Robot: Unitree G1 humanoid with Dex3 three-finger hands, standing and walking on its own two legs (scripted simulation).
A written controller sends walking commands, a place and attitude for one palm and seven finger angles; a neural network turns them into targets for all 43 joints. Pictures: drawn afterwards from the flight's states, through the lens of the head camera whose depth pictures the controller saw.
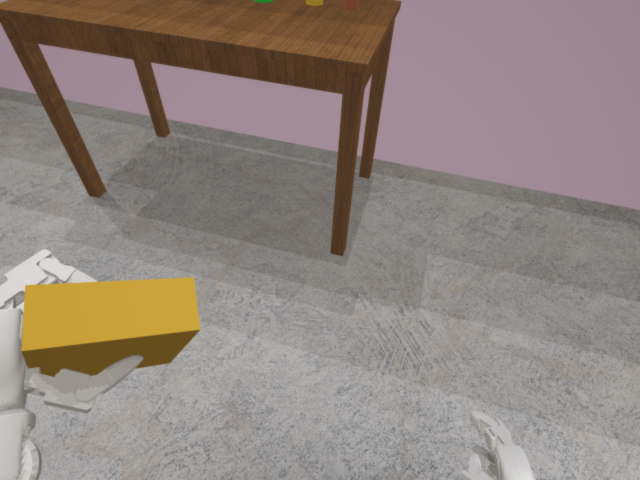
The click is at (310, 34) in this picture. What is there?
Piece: table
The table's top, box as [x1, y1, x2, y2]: [0, 0, 400, 73]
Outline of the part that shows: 0,16 366,73 399,9 400,1 359,0 357,9 348,10 342,7 343,0 323,0 323,4 319,6 307,5 305,3 305,0 273,0 267,3 259,3 252,0 7,0 0,3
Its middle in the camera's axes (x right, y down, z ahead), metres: -0.41 -0.84 +1.41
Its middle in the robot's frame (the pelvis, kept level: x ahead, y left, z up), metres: +1.60 +0.50 +0.04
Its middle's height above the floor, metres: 0.81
